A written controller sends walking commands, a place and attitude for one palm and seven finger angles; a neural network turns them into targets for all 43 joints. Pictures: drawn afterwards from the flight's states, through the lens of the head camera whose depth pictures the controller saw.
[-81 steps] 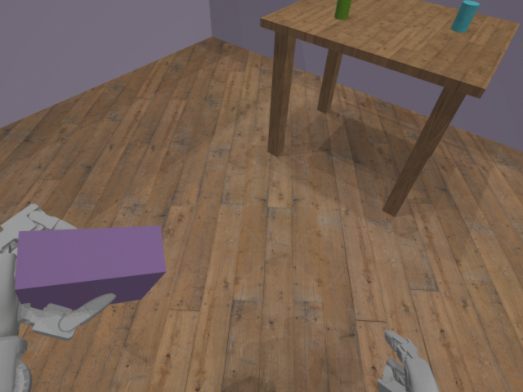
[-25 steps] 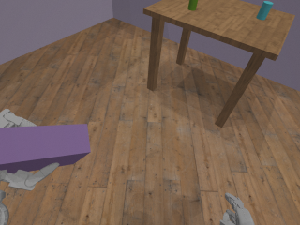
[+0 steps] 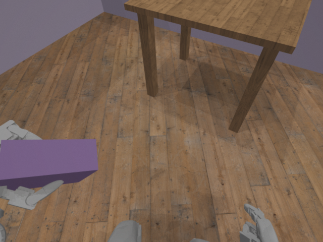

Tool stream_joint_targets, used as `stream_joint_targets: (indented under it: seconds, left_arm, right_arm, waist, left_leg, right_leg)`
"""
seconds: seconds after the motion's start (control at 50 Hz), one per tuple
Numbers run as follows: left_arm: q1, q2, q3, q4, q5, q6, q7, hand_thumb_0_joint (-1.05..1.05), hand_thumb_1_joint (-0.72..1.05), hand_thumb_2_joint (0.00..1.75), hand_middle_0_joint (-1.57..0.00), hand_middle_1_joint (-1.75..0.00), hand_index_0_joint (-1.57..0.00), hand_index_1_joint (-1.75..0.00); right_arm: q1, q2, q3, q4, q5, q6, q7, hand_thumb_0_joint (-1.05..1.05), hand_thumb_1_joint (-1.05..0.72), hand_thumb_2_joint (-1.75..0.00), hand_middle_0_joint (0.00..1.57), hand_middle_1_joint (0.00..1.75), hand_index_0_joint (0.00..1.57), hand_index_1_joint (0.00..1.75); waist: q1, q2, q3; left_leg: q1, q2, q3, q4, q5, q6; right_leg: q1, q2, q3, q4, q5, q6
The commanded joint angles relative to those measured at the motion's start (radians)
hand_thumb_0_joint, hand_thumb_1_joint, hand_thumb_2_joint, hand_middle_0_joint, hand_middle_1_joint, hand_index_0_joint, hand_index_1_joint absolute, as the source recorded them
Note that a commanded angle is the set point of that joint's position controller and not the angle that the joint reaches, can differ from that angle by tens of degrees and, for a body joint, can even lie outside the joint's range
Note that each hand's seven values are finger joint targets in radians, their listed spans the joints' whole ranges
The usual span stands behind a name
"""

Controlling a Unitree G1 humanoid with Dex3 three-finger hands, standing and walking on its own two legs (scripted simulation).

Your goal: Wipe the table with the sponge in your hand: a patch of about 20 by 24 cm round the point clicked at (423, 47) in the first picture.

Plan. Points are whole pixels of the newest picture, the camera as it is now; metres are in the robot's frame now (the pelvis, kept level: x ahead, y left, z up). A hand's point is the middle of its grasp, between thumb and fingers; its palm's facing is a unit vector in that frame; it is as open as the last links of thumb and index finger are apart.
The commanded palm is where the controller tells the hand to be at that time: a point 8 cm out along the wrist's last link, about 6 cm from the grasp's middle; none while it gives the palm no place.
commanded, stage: walk to a spot facing it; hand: left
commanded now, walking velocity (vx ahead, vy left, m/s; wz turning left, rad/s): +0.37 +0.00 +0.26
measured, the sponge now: (62, 164) +0.24 +0.19 +0.14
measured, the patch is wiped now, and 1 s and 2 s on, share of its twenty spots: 0.00 0.00 0.00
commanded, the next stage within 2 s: turn to face it in 1.14 s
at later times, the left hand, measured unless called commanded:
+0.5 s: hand (33, 96) +0.37 +0.28 +0.18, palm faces +0.49 -0.79 -0.38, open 9.8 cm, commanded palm +0.29 +0.32 +0.19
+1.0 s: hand (78, 64) +0.48 +0.22 +0.18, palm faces +0.47 -0.76 -0.45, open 9.8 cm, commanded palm +0.41 +0.27 +0.19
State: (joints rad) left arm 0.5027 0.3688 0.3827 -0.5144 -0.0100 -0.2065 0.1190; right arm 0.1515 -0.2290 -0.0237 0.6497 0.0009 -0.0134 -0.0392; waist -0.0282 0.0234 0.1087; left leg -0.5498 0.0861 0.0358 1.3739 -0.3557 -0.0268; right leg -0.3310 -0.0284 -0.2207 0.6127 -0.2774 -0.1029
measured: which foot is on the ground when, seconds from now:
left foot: up 0.00-0.38, down 0.40-0.80, up 0.82-1.00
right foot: down 0.00-0.40, up 0.42-0.78, down 0.80-1.00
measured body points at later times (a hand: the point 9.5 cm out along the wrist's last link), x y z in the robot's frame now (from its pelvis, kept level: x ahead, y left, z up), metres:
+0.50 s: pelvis +0.16 +0.02 -0.01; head +0.18 +0.03 +0.44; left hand +0.34 +0.32 +0.20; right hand +0.36 -0.17 -0.09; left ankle +0.20 +0.13 -0.73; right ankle +0.09 -0.08 -0.65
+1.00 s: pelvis +0.30 -0.03 +0.01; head +0.34 -0.04 +0.45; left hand +0.45 +0.26 +0.20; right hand +0.50 -0.26 -0.09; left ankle +0.28 +0.09 -0.63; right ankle +0.32 -0.13 -0.73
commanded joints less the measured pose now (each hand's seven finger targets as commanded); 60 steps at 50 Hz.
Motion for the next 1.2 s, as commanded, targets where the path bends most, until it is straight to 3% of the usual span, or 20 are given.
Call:
stream_joint_targets:
  seconds: [0.0, 0.12, 0.24, 0.32, 0.34, 0.36, 0.38, 0.4, 0.46, 0.56, 0.74, 0.76, 0.78, 0.8, 0.82, 0.88, 0.98, 1.12, 1.16, 1.18]
  left_arm:
    - [-0.01, 0.223, 0.178, -0.243, -0.019, -0.084, 0.042, 0.0, 0.1, 1.3, -1.2, -1.6, -1.2, -1.6]
    - [0.0, 0.195, 0.147, -0.181, -0.024, -0.071, 0.053, 0.0, 0.1, 1.3, -1.2, -1.6, -1.2, -1.6]
    - [-0.077, 0.172, 0.1, -0.192, -0.016, -0.051, 0.073, 0.0, 0.1, 1.3, -1.2, -1.6, -1.2, -1.6]
    - [-0.181, 0.184, 0.077, -0.253, -0.011, -0.054, 0.087, 0.0, 0.1, 1.3, -1.2, -1.6, -1.2, -1.6]
    - [-0.214, 0.186, 0.07, -0.289, -0.011, -0.062, 0.088, 0.0, 0.1, 1.3, -1.2, -1.6, -1.2, -1.6]
    - [-0.191, 0.183, 0.073, -0.286, -0.009, -0.071, 0.089, 0.0, 0.1, 1.3, -1.2, -1.6, -1.2, -1.6]
    - [-0.205, 0.177, 0.074, -0.327, -0.017, -0.086, 0.087, 0.0, 0.1, 1.3, -1.2, -1.6, -1.2, -1.6]
    - [-0.222, 0.228, 0.094, -0.306, -0.009, -0.089, 0.087, 0.0, 0.1, 1.3, -1.2, -1.6, -1.2, -1.6]
    - [-0.175, 0.257, 0.157, -0.296, -0.019, -0.07, 0.064, 0.0, 0.1, 1.3, -1.2, -1.6, -1.2, -1.6]
    - [-0.011, 0.159, 0.143, -0.309, -0.03, -0.088, 0.053, 0.0, 0.1, 1.3, -1.2, -1.6, -1.2, -1.6]
    - [-0.172, 0.101, 0.043, -0.111, -0.009, -0.06, 0.042, 0.0, 0.1, 1.3, -1.2, -1.6, -1.2, -1.6]
    - [-0.201, 0.116, 0.036, -0.122, -0.002, -0.049, 0.044, 0.0, 0.1, 1.3, -1.2, -1.6, -1.2, -1.6]
    - [-0.233, 0.152, 0.043, -0.141, 0.009, -0.041, 0.048, 0.0, 0.1, 1.3, -1.2, -1.6, -1.2, -1.6]
    - [-0.232, 0.221, 0.101, -0.146, 0.005, -0.031, 0.059, 0.0, 0.1, 1.3, -1.2, -1.6, -1.2, -1.6]
    - [-0.268, 0.224, 0.102, -0.19, 0.001, -0.038, 0.063, 0.0, 0.1, 1.3, -1.2, -1.6, -1.2, -1.6]
    - [-0.187, 0.236, 0.125, -0.267, -0.002, -0.061, 0.049, 0.0, 0.1, 1.3, -1.2, -1.6, -1.2, -1.6]
    - [-0.02, 0.22, 0.183, -0.278, -0.015, -0.079, 0.059, 0.0, 0.1, 1.3, -1.2, -1.6, -1.2, -1.6]
    - [0.019, 0.166, 0.158, -0.265, -0.029, -0.06, 0.086, 0.0, 0.1, 1.3, -1.2, -1.6, -1.2, -1.6]
    - [-0.007, 0.152, 0.121, -0.275, -0.031, -0.051, 0.089, 0.0, 0.1, 1.3, -1.2, -1.6, -1.2, -1.6]
    - [-0.042, 0.164, 0.118, -0.312, -0.026, -0.063, 0.09, 0.0, 0.1, 1.3, -1.2, -1.6, -1.2, -1.6]
  right_arm:
    - [-0.049, -0.072, -0.031, -0.162, -0.006, -0.038, -0.007, 0.0, -0.9, -0.9, 0.2, 0.3, 0.2, 0.3]
    - [-0.012, -0.072, -0.033, -0.194, -0.003, -0.039, -0.008, 0.0, -0.9, -0.9, 0.2, 0.3, 0.2, 0.3]
    - [-0.002, -0.067, -0.03, -0.23, 0.0, -0.049, -0.024, 0.0, -0.9, -0.9, 0.2, 0.3, 0.2, 0.3]
    - [0.023, -0.062, -0.029, -0.225, -0.007, -0.062, -0.04, 0.0, -0.9, -0.9, 0.2, 0.3, 0.2, 0.3]
    - [0.032, -0.07, -0.032, -0.229, -0.01, -0.068, -0.047, 0.0, -0.9, -0.9, 0.2, 0.3, 0.2, 0.3]
    - [0.026, -0.086, -0.035, -0.234, -0.011, -0.072, -0.049, 0.0, -0.9, -0.9, 0.2, 0.3, 0.2, 0.3]
    - [0.018, -0.082, -0.027, -0.236, -0.013, -0.081, -0.038, 0.0, -0.9, -0.9, 0.2, 0.3, 0.2, 0.3]
    - [0.015, -0.068, -0.007, -0.239, -0.009, -0.086, -0.022, 0.0, -0.9, -0.9, 0.2, 0.3, 0.2, 0.3]
    - [-0.026, -0.08, -0.03, -0.206, 0.001, -0.078, -0.012, 0.0, -0.9, -0.9, 0.2, 0.3, 0.2, 0.3]
    - [-0.019, -0.069, -0.031, -0.199, 0.007, -0.105, 0.002, 0.0, -0.9, -0.9, 0.2, 0.3, 0.2, 0.3]
    - [-0.005, -0.069, -0.026, -0.17, 0.009, -0.119, -0.039, 0.0, -0.9, -0.9, 0.2, 0.3, 0.2, 0.3]
    - [-0.006, -0.052, -0.021, -0.168, 0.016, -0.114, -0.041, 0.0, -0.9, -0.9, 0.2, 0.3, 0.2, 0.3]
    - [-0.011, -0.023, -0.016, -0.176, 0.019, -0.107, -0.04, 0.0, -0.9, -0.9, 0.2, 0.3, 0.2, 0.3]
    - [-0.067, -0.04, -0.011, -0.193, 0.011, -0.114, -0.042, 0.0, -0.9, -0.9, 0.2, 0.3, 0.2, 0.3]
    - [-0.074, -0.052, -0.005, -0.18, -0.001, -0.115, -0.041, 0.0, -0.9, -0.9, 0.2, 0.3, 0.2, 0.3]
    - [-0.084, -0.074, -0.026, -0.171, 0.006, -0.09, -0.023, 0.0, -0.9, -0.9, 0.2, 0.3, 0.2, 0.3]
    - [-0.055, -0.058, -0.029, -0.205, 0.003, -0.05, -0.015, 0.0, -0.9, -0.9, 0.2, 0.3, 0.2, 0.3]
    - [0.005, -0.05, -0.046, -0.246, -0.003, -0.055, -0.018, 0.0, -0.9, -0.9, 0.2, 0.3, 0.2, 0.3]
    - [0.037, -0.061, -0.058, -0.241, -0.003, -0.058, -0.031, 0.0, -0.9, -0.9, 0.2, 0.3, 0.2, 0.3]
    - [0.036, -0.069, -0.062, -0.251, -0.003, -0.061, -0.037, 0.0, -0.9, -0.9, 0.2, 0.3, 0.2, 0.3]
  waist:
    - [0.012, -0.048, -0.207]
    - [0.029, -0.099, -0.176]
    - [0.058, -0.154, -0.142]
    - [0.029, -0.099, -0.207]
    - [0.006, -0.037, -0.264]
    - [0.002, 0.131, -0.319]
    - [0.018, 0.305, -0.332]
    - [0.018, 0.243, -0.288]
    - [0.027, 0.135, -0.208]
    - [0.041, 0.206, -0.213]
    - [0.04, 0.123, -0.187]
    - [0.044, 0.021, -0.217]
    - [0.045, -0.232, -0.242]
    - [0.075, -0.38, -0.223]
    - [0.062, -0.24, -0.213]
    - [0.048, -0.136, -0.17]
    - [0.032, -0.118, -0.173]
    - [0.053, -0.191, -0.212]
    - [-0.001, -0.115, -0.282]
    - [-0.014, 0.013, -0.33]
  left_leg:
    - [-0.182, 0.055, -0.031, -0.033, 0.12, -0.013]
    - [-0.137, 0.053, 0.067, -0.439, 0.169, 0.006]
    - [-0.033, 0.011, 0.152, -0.66, 0.125, 0.029]
    - [0.266, -0.075, 0.234, -0.849, 0.158, 0.049]
    - [0.436, -0.069, 0.202, -0.896, 0.21, 0.07]
    - [0.611, 0.051, -0.003, -0.93, 0.264, 0.131]
    - [0.762, 0.297, -0.392, -0.967, 0.505, 0.265]
    - [0.743, 0.372, -0.546, -1.011, 0.567, 0.318]
    - [0.531, 0.345, -0.399, -1.055, 0.294, 0.294]
    - [0.346, 0.222, -0.084, -1.113, 0.145, 0.197]
    - [0.308, 0.156, 0.049, -0.883, 0.091, 0.132]
    - [0.271, 0.101, 0.095, -0.696, 0.073, 0.113]
    - [0.072, 0.013, 0.139, -0.394, -0.031, 0.079]
    - [-0.166, -0.075, 0.058, -0.154, -0.244, 0.049]
    - [-0.181, -0.034, -0.046, -0.061, -0.194, 0.037]
    - [-0.165, 0.023, -0.06, -0.01, -0.03, 0.009]
    - [-0.079, 0.055, 0.011, -0.306, 0.027, -0.009]
    - [0.097, -0.017, 0.191, -0.715, 0.058, 0.006]
    - [0.333, -0.085, 0.226, -0.862, 0.17, 0.017]
    - [0.521, -0.048, 0.135, -0.905, 0.235, 0.056]
  right_leg:
    - [0.204, -0.313, 0.282, -0.342, 0.152, -0.037]
    - [0.277, -0.29, 0.175, -0.332, 0.277, -0.03]
    - [0.325, -0.299, 0.17, -0.297, 0.367, -0.038]
    - [0.268, -0.26, 0.089, -0.029, 0.541, -0.005]
    - [0.195, -0.227, 0.056, 0.143, 0.544, 0.034]
    - [0.048, -0.161, 0.026, 0.346, 0.362, 0.083]
    - [-0.209, -0.038, 0.079, 0.571, -0.199, 0.11]
    - [-0.319, -0.005, 0.181, 0.703, -0.346, 0.099]
    - [-0.361, -0.102, 0.245, 0.689, -0.254, 0.115]
    - [-0.209, -0.104, 0.129, 0.425, -0.052, 0.139]
    - [0.122, -0.005, -0.024, -0.092, 0.003, 0.153]
    - [0.208, -0.044, 0.042, -0.166, 0.004, 0.131]
    - [0.341, -0.254, 0.341, -0.257, 0.006, 0.052]
    - [0.416, -0.43, 0.662, -0.317, 0.14, -0.049]
    - [0.388, -0.485, 0.654, -0.341, 0.13, -0.07]
    - [0.294, -0.423, 0.465, -0.336, 0.048, -0.055]
    - [0.265, -0.356, 0.143, -0.294, 0.32, -0.023]
    - [0.303, -0.346, 0.056, -0.132, 0.554, 0.0]
    - [0.219, -0.302, -0.021, 0.129, 0.569, 0.063]
    - [0.083, -0.245, -0.03, 0.348, 0.441, 0.107]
